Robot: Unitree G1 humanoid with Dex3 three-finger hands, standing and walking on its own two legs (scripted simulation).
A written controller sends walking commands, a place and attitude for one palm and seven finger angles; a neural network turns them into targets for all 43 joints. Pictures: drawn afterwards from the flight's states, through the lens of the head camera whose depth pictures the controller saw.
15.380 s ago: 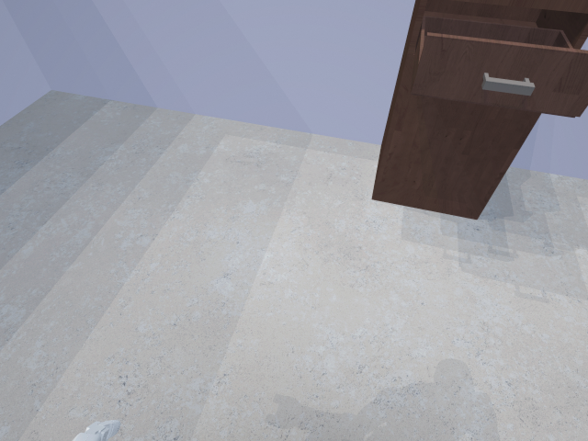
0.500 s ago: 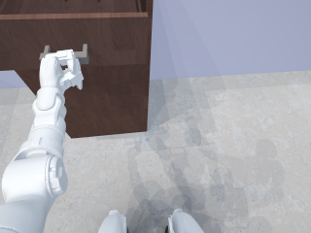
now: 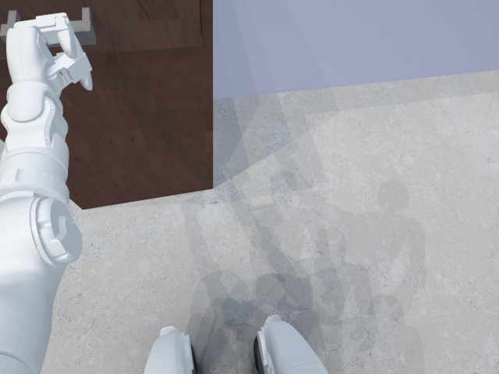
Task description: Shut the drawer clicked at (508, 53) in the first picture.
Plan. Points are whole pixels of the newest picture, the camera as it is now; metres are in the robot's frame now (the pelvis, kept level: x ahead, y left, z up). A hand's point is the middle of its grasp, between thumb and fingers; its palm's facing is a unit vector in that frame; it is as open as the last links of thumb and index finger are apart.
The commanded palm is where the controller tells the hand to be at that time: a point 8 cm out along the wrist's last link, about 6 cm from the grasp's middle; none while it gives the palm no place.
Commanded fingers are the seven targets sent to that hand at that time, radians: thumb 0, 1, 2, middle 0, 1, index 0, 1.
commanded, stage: push the drawer shut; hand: left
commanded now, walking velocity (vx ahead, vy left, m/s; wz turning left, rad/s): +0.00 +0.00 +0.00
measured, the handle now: (50, 25) +0.64 +0.21 +0.10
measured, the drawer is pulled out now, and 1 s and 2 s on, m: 0.02 0.00 0.00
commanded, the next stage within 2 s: pull the fist back off the drawer in 0.52 s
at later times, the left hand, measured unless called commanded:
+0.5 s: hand (70, 49) +0.59 +0.18 +0.10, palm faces +0.06 -1.00 -0.02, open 3.1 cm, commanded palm +0.61 +0.20 +0.10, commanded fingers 0.00 0.90 0.90 -1.40 -1.60 -1.40 -1.60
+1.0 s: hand (71, 48) +0.59 +0.18 +0.10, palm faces +0.05 -1.00 -0.02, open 3.2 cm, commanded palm +0.57 +0.19 +0.10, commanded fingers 0.00 0.90 0.90 -1.40 -1.60 -1.40 -1.60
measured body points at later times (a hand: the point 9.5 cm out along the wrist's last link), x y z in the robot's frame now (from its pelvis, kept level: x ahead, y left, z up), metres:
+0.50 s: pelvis -0.01 +0.01 -0.01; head +0.17 +0.05 +0.40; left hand +0.58 +0.23 +0.10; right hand -0.06 -0.25 -0.10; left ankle +0.03 +0.12 -0.66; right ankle +0.00 -0.14 -0.66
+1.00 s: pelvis -0.03 +0.02 -0.02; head +0.16 +0.05 +0.39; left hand +0.58 +0.23 +0.10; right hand -0.10 -0.22 -0.11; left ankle +0.03 +0.12 -0.66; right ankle +0.00 -0.14 -0.66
